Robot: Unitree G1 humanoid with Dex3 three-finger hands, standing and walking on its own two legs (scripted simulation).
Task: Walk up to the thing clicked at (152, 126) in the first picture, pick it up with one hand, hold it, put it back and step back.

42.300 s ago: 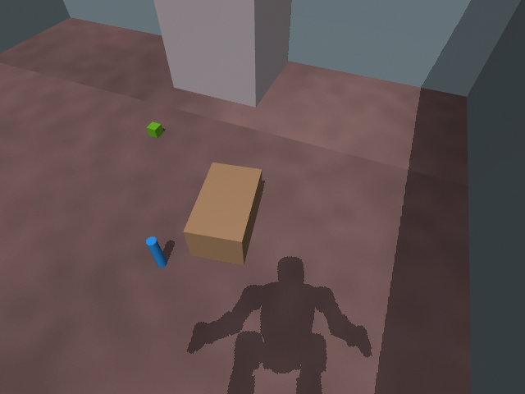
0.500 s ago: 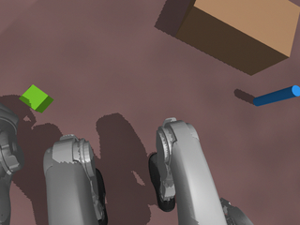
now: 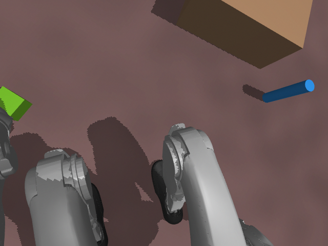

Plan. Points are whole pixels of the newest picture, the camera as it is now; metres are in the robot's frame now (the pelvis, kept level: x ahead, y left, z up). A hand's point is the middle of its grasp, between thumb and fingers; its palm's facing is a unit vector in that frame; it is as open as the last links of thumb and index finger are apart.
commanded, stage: approach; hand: left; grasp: from above
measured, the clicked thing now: (10, 104) +0.46 +0.31 -0.28
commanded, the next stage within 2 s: rest palm in 0.06 s
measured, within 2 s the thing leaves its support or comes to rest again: neither
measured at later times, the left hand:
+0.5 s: hand out of the picture +0.43 +0.32 -0.20, palm faces -0.33 -0.36 -0.88, open 14.2 cm
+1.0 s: hand (8, 94) +0.47 +0.29 -0.24, palm faces -0.22 -0.34 -0.91, open 14.3 cm
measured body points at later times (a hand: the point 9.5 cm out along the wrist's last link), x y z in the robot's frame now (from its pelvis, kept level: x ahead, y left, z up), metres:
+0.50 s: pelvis -0.01 +0.00 +0.00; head +0.26 +0.06 +0.35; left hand +0.45 +0.34 -0.15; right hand -0.02 -0.26 -0.08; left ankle +0.07 +0.12 -0.28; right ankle +0.10 -0.11 -0.28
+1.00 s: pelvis +0.00 +0.01 +0.01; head +0.30 +0.07 +0.33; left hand +0.48 +0.31 -0.18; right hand +0.00 -0.24 -0.05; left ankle +0.07 +0.12 -0.28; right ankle +0.10 -0.11 -0.28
